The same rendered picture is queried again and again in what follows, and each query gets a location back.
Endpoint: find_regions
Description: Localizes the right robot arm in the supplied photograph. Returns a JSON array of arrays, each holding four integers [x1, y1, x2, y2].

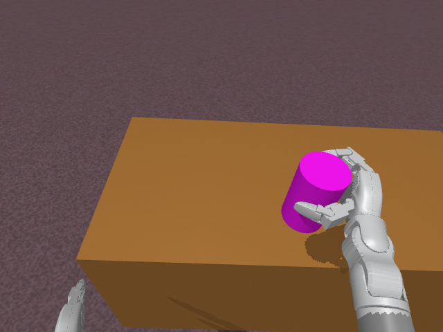
[[342, 214, 415, 332]]

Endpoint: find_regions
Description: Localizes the right robot hand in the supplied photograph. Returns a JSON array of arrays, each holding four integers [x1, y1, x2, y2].
[[293, 147, 383, 230]]

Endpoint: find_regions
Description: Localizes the left robot hand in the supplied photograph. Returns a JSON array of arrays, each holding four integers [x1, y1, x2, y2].
[[55, 279, 86, 332]]

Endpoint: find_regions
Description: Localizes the can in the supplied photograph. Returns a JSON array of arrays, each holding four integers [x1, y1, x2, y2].
[[281, 151, 352, 233]]

